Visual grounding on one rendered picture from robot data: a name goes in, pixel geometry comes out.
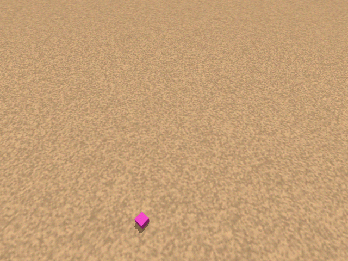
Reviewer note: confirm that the cube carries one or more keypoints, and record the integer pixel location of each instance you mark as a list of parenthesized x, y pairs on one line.
[(142, 220)]

